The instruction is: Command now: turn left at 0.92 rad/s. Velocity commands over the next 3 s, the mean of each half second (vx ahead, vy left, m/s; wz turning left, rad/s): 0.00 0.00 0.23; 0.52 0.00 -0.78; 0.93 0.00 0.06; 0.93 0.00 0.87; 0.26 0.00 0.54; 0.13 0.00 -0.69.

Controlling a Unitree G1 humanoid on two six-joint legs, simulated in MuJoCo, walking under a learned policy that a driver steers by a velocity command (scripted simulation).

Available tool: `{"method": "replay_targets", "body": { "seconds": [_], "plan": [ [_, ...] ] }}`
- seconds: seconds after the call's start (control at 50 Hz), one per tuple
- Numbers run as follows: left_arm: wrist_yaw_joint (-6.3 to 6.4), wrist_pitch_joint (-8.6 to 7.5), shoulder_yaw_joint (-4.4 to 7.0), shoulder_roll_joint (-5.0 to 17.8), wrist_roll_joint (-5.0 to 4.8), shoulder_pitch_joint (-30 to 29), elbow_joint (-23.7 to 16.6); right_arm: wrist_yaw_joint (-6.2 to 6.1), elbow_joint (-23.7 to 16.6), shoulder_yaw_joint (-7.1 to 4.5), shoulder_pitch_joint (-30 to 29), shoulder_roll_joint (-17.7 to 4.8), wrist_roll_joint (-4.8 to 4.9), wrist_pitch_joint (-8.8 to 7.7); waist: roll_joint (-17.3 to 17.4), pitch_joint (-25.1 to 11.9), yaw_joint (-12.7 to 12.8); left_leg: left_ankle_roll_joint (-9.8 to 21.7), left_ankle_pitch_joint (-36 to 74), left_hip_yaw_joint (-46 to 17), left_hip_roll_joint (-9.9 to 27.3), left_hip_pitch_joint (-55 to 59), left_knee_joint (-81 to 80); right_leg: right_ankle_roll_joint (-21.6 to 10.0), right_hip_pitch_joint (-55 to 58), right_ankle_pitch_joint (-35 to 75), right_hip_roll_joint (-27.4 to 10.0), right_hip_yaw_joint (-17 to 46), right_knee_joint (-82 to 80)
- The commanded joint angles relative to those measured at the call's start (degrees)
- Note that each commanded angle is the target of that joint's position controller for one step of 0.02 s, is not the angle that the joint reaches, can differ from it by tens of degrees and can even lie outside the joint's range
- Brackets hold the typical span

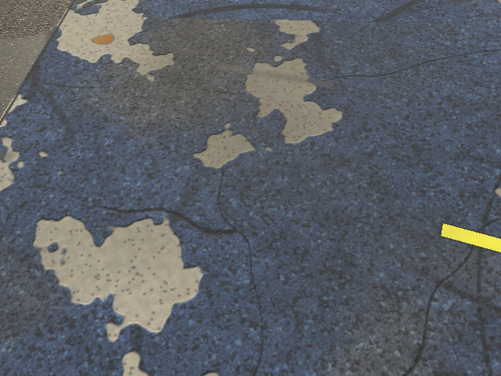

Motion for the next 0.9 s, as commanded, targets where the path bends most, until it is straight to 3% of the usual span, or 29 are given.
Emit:
{"method": "replay_targets", "body": {
  "seconds": [0.02,0.12,0.14,0.16,0.18,0.2,0.22,0.24,0.26,0.28,0.32,0.34,0.36,0.4,0.48,0.54,0.56,0.6,0.64,0.68,0.7,0.72,0.74,0.76,0.78,0.8,0.84,0.86,0.9],
  "plan": [
    [-0.41,-0.58,3.27,10.1,0.15,3.3,-2.0,0.60,-6.8,-0.04,-5.6,-2.7,0.40,-0.53,-10.8,-4.3,2.8,0.5,-1.6,2.8,1.0,-4.4,-5.9,-8.1,9.7,31.7,-16.1,6.7,-2.7],
    [-1.81,-0.75,3.97,11.6,-0.75,3.3,-0.6,-0.44,-7.5,0.52,-4.4,-1.8,0.54,-1.01,-13.3,-6.5,1.7,3.9,-3.0,5.8,-2.6,8.0,-20.7,-6.4,5.3,35.3,-15.8,4.3,3.4],
    [-1.90,-0.51,3.96,11.5,-1.48,2.5,-0.3,-0.82,-6.8,0.53,-2.5,-1.6,-0.01,-1.37,-12.1,-7.0,0.0,4.7,1.4,5.8,-3.3,12.1,-27.8,-4.9,3.7,33.4,-15.0,3.1,6.7],
    [-2.00,-0.23,3.91,11.2,-2.06,3.0,0.3,-1.52,-5.7,0.47,0.6,-2.5,-1.02,-2.15,-8.2,-8.2,-2.1,5.6,11.0,3.8,-3.0,19.4,-37.9,-2.1,-0.4,28.4,-13.6,0.8,12.2],
    [-2.11,0.04,3.07,8.3,-1.75,5.0,-0.8,-2.42,-5.3,-0.61,4.2,-7.9,-2.04,-3.18,3.8,-11.6,-2.9,7.9,20.2,-11.8,9.2,31.8,-41.8,1.8,-12.8,9.4,-10.0,-2.2,24.8],
    [-1.97,0.85,1.54,3.7,-0.61,4.2,-4.0,-2.83,-6.3,-1.87,4.0,-14.7,-0.40,-3.63,14.5,-11.3,-2.2,17.6,44.0,-27.9,24.0,30.5,-40.0,4.5,-24.4,-22.5,-0.7,-0.8,32.2],
    [-1.84,1.95,2.58,7.3,0.11,2.3,-2.0,-3.04,-4.8,-0.80,7.5,-9.5,0.82,-3.87,3.9,-11.7,-4.5,19.9,53.2,-20.0,21.5,30.3,-35.9,4.7,-22.1,-21.4,-3.2,6.4,39.1],
    [-1.91,2.20,2.24,6.2,-1.10,2.6,-2.1,-3.52,-4.9,-0.05,3.8,-8.2,0.73,-3.72,8.4,-10.6,-3.0,20.4,46.3,-16.8,19.4,26.5,-37.4,4.7,-22.0,-18.5,-2.5,7.3,40.1],
    [-1.97,2.04,2.50,7.4,-1.38,2.4,-0.8,-3.76,-5.2,0.94,-1.2,-5.1,0.45,-3.44,5.7,-6.2,-0.9,17.3,36.6,-13.1,14.6,22.7,-40.1,4.8,-21.4,-13.0,-3.8,8.4,37.4],
    [-2.17,2.10,2.83,8.0,-0.93,3.7,0.5,-4.32,-5.6,1.92,-5.4,-2.8,0.54,-3.54,6.9,-5.0,0.9,15.1,34.7,-9.3,11.7,21.0,-41.1,4.8,-19.4,-9.2,-3.4,7.4,35.5],
    [-2.96,2.61,2.36,6.7,-0.97,8.0,4.1,-4.92,-4.9,4.03,-6.5,1.4,-0.28,-4.41,4.8,-7.1,2.1,13.7,38.3,-3.7,10.1,19.2,-41.7,5.1,-12.0,-5.6,-2.0,7.6,32.4],
    [-3.24,2.78,2.08,5.8,-1.42,8.4,4.8,-5.16,-4.3,4.17,-6.1,1.1,-0.78,-4.85,4.4,-6.5,1.6,13.2,36.2,-2.1,10.2,18.3,-42.2,5.1,-10.2,-5.6,-1.1,8.4,29.8],
    [-3.43,2.84,2.26,6.1,-1.64,7.3,4.5,-5.41,-3.6,3.62,-5.5,-0.9,-1.05,-5.03,4.9,-5.0,1.0,13.2,33.5,-1.8,10.6,18.3,-42.1,5.0,-10.7,-6.0,-0.1,8.6,28.5],
    [-3.61,2.91,2.84,7.3,-1.29,5.9,4.0,-5.71,-2.5,2.50,-3.3,-4.1,-0.76,-4.60,5.7,-3.4,-0.2,14.2,28.9,-2.8,12.4,19.9,-41.8,4.6,-13.8,-7.3,0.3,7.8,28.8],
    [-4.13,3.04,3.02,6.4,-1.04,2.8,2.3,-5.92,-1.9,2.19,-1.7,-3.6,-0.86,-4.15,4.2,-1.7,-1.3,16.5,22.7,-3.6,16.0,21.1,-42.0,4.4,-17.8,-9.8,-1.4,6.8,28.9],
    [-4.68,3.06,2.88,5.2,-1.27,1.8,1.0,-5.88,-1.7,1.84,-2.1,-3.6,-1.16,-4.50,4.0,-2.5,-1.1,16.8,25.6,-1.7,17.1,21.4,-40.4,3.8,-16.2,-11.2,-1.8,5.4,25.7],
    [-5.04,3.06,2.89,5.5,-1.18,1.5,0.4,-5.55,-1.5,1.32,-0.3,-4.6,-1.40,-4.70,4.5,-4.8,-2.1,16.8,12.3,-2.5,17.9,22.3,-42.9,3.0,-15.4,-11.6,-1.9,4.4,24.5],
    [-6.44,3.25,3.45,7.2,-1.07,-1.6,-1.5,-4.86,-1.6,0.33,0.5,-7.1,-1.61,-5.37,6.1,-4.3,-2.9,16.0,-12.5,-7.0,20.4,22.3,-48.7,1.1,-16.2,-13.5,-2.2,3.7,23.0],
    [-7.72,3.22,3.76,7.5,-1.72,-2.4,-2.2,-4.33,-1.9,-0.20,-0.6,-8.0,-1.63,-5.96,3.9,-2.3,-1.7,14.3,-17.8,-7.0,21.7,20.4,-51.4,-1.3,-14.1,-14.6,-2.4,3.4,19.5],
    [-8.18,2.63,3.59,6.2,-2.49,1.2,-0.6,-3.92,-2.2,-0.60,-3.6,-8.4,-1.54,-6.12,2.1,-1.6,1.3,11.3,-15.1,-0.8,19.8,15.7,-50.1,-3.9,-5.4,-12.5,-1.0,1.1,11.7],
    [-8.02,2.07,3.50,5.4,-2.28,5.9,1.5,-4.00,-2.5,-0.71,-5.9,-8.3,-1.21,-5.97,0.8,-1.6,4.2,9.3,-15.0,4.2,17.2,11.5,-45.9,-4.9,2.1,-8.0,0.6,-0.8,5.5],
    [-7.29,1.33,4.08,6.4,-1.56,14.2,5.2,-4.26,-2.9,-0.39,-8.0,-6.9,-1.25,-5.97,-3.6,-2.0,7.8,6.6,-14.8,10.4,12.7,3.8,-35.4,-6.3,12.5,-7.5,2.4,0.2,0.3],
    [-6.09,0.46,5.63,10.9,-0.78,22.2,8.4,-4.08,-3.6,1.12,-8.9,-2.3,-1.57,-6.05,-18.4,-3.0,11.1,4.7,-12.1,17.2,5.1,-8.9,-10.0,-9.8,22.1,-20.3,-6.6,17.8,-5.5],
    [-5.30,-0.46,5.79,15.6,-0.87,20.5,4.9,-3.38,-8.3,2.51,-13.2,1.2,-2.34,-6.53,-21.1,-0.1,9.7,2.7,-13.6,8.0,-3.1,-29.2,3.1,-16.0,23.5,-34.1,-18.3,49.5,-13.0],
    [-4.19,-0.39,5.38,13.7,-1.30,16.2,3.8,-2.56,-9.8,2.32,-17.3,-1.8,-3.13,-7.61,-10.9,3.3,9.1,2.4,-6.3,-0.6,1.8,-33.5,6.7,-16.9,19.6,-30.6,-19.2,47.2,-14.7],
    [-3.55,-0.72,4.91,12.8,-1.33,13.4,2.9,-1.67,-9.0,2.05,-15.2,-3.5,-2.17,-8.71,-8.6,3.2,6.5,2.1,1.0,-1.2,3.2,-31.6,6.1,-15.9,17.5,-24.9,-16.8,42.4,-14.3],
    [-3.16,-1.80,4.85,12.9,-1.45,11.5,2.5,-1.08,-5.7,1.62,-9.2,-6.2,-3.14,-9.06,-5.7,1.0,3.3,1.2,6.4,-0.7,4.0,-24.7,2.7,-13.5,15.2,-15.7,-11.5,34.7,-15.1],
    [-3.19,-2.50,4.48,12.2,-1.58,11.4,2.6,-0.94,-4.9,1.70,-8.2,-6.4,-3.43,-8.55,-5.9,0.6,2.9,0.6,8.3,-0.2,3.7,-22.1,1.8,-13.0,13.3,-13.1,-9.5,32.6,-16.0],
    [-3.40,-3.63,4.46,12.3,-1.90,13.7,3.8,-0.90,-5.8,2.26,-10.6,-5.2,-2.95,-7.62,-5.2,2.1,3.1,0.0,10.5,0.9,2.9,-21.9,-0.6,-13.1,11.0,-6.7,-7.8,31.0,-16.7]
  ]
}}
